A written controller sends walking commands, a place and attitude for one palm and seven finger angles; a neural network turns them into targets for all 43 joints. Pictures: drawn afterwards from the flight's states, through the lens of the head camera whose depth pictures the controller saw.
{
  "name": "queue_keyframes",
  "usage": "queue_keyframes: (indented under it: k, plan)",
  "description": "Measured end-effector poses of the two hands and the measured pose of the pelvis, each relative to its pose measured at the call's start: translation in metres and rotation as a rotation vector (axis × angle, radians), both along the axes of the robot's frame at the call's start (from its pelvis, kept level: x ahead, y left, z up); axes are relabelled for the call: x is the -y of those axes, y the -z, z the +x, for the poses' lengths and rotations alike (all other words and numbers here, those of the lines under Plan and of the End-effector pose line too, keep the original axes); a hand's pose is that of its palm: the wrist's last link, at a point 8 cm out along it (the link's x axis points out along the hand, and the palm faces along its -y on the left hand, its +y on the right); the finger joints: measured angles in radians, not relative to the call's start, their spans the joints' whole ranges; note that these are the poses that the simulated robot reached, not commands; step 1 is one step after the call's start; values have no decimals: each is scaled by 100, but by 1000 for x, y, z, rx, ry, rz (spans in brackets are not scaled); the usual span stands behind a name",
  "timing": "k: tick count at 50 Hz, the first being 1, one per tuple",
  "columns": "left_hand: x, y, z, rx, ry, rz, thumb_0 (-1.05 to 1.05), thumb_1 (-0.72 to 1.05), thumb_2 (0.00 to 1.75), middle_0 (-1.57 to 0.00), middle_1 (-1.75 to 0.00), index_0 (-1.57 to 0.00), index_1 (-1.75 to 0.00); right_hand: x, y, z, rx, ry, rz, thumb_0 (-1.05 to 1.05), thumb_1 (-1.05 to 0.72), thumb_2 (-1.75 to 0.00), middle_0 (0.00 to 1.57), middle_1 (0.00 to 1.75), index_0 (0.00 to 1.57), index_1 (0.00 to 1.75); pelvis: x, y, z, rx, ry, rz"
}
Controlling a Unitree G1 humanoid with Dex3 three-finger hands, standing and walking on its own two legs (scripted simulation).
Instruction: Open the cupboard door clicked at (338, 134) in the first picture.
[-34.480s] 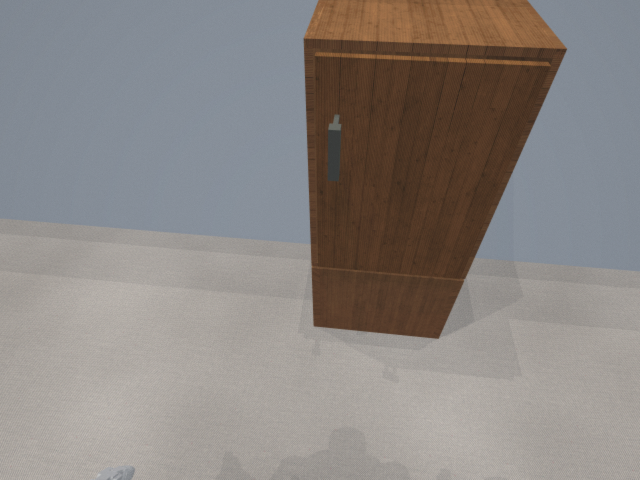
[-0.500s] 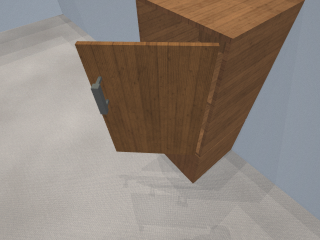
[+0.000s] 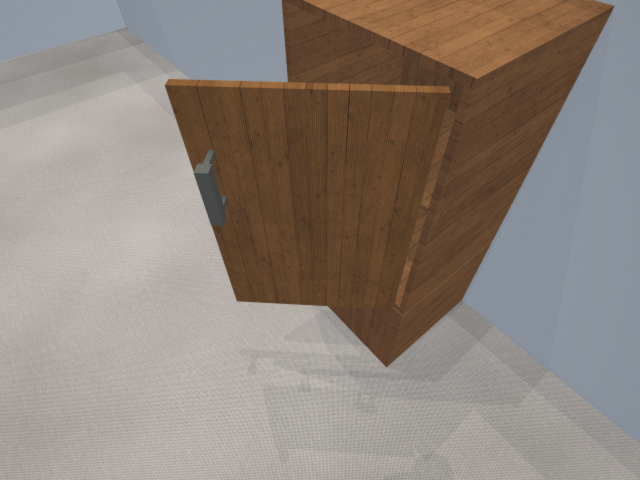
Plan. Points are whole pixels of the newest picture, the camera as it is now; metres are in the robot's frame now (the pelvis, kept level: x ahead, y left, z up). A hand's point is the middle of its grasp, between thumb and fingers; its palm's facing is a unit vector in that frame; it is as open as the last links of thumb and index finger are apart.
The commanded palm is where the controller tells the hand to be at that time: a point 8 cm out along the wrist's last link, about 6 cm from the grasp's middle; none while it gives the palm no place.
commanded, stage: raise the hand with hooked fingers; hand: left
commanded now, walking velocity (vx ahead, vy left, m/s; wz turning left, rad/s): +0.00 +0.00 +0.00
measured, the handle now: (214, 188) +0.55 +0.22 +0.03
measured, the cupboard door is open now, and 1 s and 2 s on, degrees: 47 47 47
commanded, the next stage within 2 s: none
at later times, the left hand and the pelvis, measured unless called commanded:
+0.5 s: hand (130, 479) +0.13 +0.24 -0.05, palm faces +0.10 -0.99 +0.00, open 9.3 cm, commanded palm +0.13 +0.28 -0.03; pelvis -0.06 +0.03 -0.08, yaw +4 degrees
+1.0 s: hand (98, 414) +0.19 +0.28 -0.01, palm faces +0.03 -1.00 -0.08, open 12.3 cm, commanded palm +0.16 +0.33 +0.01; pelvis -0.04 +0.05 -0.06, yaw +3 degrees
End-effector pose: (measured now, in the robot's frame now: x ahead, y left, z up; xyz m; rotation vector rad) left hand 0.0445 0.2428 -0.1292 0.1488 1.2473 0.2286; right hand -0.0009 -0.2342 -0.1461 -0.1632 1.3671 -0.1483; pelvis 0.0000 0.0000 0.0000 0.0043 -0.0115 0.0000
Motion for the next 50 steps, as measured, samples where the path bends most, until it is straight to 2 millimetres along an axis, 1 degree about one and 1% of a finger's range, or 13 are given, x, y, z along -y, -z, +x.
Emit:
queue_keyframes:
  k: [6,9,13,16,19,21,24,29,33,37,41,45,50]
  plan:
    - [-16,-101,95,754,-48,47,2,87,88,-21,-33,-21,-32,2,-19,68,428,-48,-45,1,-91,-89,20,30,20,30,-10,6,-13,-30,-36,7]
    - [-21,-129,122,1033,20,10,1,82,86,-21,-36,-21,-35,3,-37,108,628,-92,-56,1,-91,-89,20,30,20,30,-11,16,-25,-82,-34,15]
    - [-16,-125,115,1247,163,-86,1,75,83,-21,-41,-21,-40,3,-61,152,840,-191,-79,1,-91,-89,20,30,20,30,-12,38,-38,-142,-24,19]
    - [-14,-98,91,1234,248,-153,1,68,80,-22,-45,-22,-44,0,-68,175,929,-258,-101,1,-90,-89,20,30,20,30,-15,57,-44,-178,-26,17]
    - [-22,-69,69,1158,199,-192,1,61,78,-23,-49,-23,-49,-8,-66,187,954,-300,-115,1,-90,-90,20,30,20,30,-19,71,-49,-198,-37,8]
    - [-31,-60,59,1132,137,-177,1,56,76,-23,-52,-23,-51,-18,-60,190,942,-321,-113,1,-90,-90,20,30,20,30,-21,77,-52,-199,-47,-5]
    - [-43,-71,58,1170,119,-113,1,49,73,-23,-57,-23,-56,-38,-45,184,891,-354,-87,1,-90,-90,19,30,20,30,-25,81,-54,-197,-62,-27]
    - [-49,-112,84,1292,256,-71,1,38,68,-24,-64,-24,-63,-69,-14,154,777,-339,-4,1,-90,-90,20,30,20,30,-34,81,-58,-199,-75,-55]
    - [-51,-114,107,1222,323,-134,1,28,64,-25,-70,-25,-69,-81,0,124,697,-259,40,1,-90,-89,20,30,21,30,-40,76,-59,-206,-63,-52]
    - [-61,-107,114,1106,273,-170,1,19,60,-25,-76,-25,-75,-78,-1,102,652,-197,28,1,-90,-89,20,30,21,30,-46,69,-55,-208,-48,-42]
    - [-75,-118,109,1135,214,-110,1,10,56,-26,-82,-26,-81,-66,-9,94,636,-195,-17,1,-90,-89,20,30,21,30,-49,64,-50,-204,-43,-40]
    - [-87,-129,109,1207,207,-47,0,1,52,-27,-88,-27,-87,-52,-14,99,630,-233,-63,1,-90,-89,20,30,21,30,-49,63,-48,-201,-54,-46]
    - [-91,-126,122,1184,247,-71,0,-11,47,-27,-95,-27,-95,-41,-23,117,663,-246,-103,1,-90,-89,20,30,21,30,-48,62,-45,-196,-62,-54]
